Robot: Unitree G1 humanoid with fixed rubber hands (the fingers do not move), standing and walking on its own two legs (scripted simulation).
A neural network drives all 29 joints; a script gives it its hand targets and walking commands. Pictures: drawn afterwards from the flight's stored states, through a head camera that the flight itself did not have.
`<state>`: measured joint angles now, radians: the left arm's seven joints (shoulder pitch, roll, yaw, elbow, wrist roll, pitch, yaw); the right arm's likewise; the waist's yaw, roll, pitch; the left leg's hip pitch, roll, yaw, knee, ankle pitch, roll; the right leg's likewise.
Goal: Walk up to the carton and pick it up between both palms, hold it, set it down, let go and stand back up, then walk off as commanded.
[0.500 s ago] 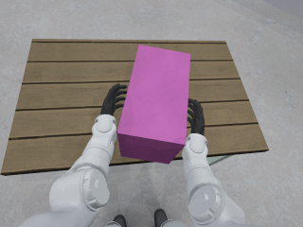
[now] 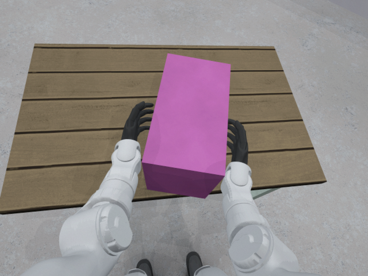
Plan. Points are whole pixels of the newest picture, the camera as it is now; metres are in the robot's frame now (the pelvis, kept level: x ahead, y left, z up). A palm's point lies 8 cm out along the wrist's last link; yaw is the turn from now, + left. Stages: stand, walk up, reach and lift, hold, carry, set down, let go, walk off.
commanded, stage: set down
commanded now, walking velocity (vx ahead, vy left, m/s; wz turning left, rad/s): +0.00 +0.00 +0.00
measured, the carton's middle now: (187, 129) +0.45 -0.06 -0.07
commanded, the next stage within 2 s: none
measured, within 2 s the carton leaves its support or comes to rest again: neither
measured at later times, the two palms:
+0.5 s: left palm (130, 132) +0.43 +0.08 -0.03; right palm (238, 157) +0.35 -0.17 -0.03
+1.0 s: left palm (120, 138) +0.42 +0.10 -0.04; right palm (238, 164) +0.34 -0.17 -0.04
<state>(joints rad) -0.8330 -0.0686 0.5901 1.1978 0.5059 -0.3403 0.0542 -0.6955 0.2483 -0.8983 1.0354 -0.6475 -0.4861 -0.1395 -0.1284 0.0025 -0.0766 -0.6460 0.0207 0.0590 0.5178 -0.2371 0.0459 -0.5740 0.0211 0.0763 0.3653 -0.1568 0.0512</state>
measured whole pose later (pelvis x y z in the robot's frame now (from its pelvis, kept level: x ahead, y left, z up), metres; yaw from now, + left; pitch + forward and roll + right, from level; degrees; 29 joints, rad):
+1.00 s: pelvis -0.02 -0.01 -0.01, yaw +0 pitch +27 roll -2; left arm -0.93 0.16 0.21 1.48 0.16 -0.41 0.07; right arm -0.78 0.09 -0.45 1.40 -0.21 -0.56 -0.22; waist -0.16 0.00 -0.21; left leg -0.83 0.02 0.06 0.55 -0.20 0.04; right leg -0.78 0.02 0.08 0.44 -0.14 0.05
